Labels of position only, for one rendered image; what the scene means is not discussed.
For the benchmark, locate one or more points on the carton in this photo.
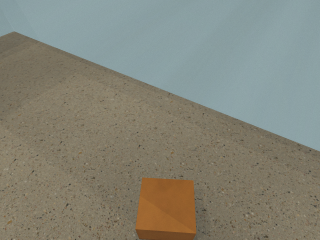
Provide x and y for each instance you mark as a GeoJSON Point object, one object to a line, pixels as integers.
{"type": "Point", "coordinates": [166, 209]}

